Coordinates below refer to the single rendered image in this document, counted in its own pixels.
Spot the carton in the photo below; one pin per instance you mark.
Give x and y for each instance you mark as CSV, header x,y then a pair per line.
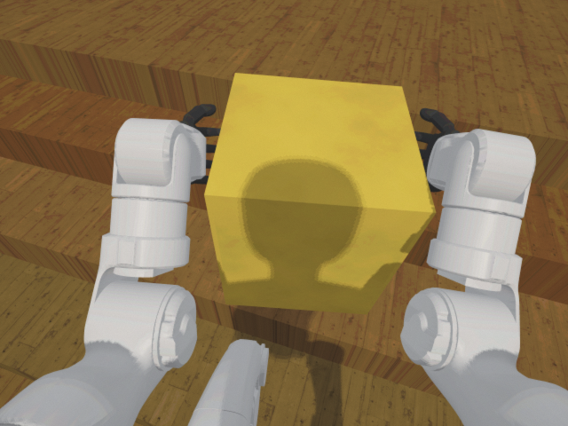
x,y
316,193

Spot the robot right upper arm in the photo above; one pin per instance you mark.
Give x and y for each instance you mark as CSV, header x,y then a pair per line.
x,y
468,345

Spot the left robot thigh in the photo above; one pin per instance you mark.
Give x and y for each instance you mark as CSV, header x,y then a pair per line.
x,y
228,397

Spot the robot left hand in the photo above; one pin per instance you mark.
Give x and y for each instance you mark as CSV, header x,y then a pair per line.
x,y
190,119

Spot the left robot forearm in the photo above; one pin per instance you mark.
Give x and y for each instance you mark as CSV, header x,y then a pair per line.
x,y
155,162

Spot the right robot forearm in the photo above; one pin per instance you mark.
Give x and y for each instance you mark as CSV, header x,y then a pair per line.
x,y
486,178

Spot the robot left upper arm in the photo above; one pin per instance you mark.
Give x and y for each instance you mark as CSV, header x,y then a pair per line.
x,y
136,332

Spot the robot right hand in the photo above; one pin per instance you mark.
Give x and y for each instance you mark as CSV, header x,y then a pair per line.
x,y
444,125

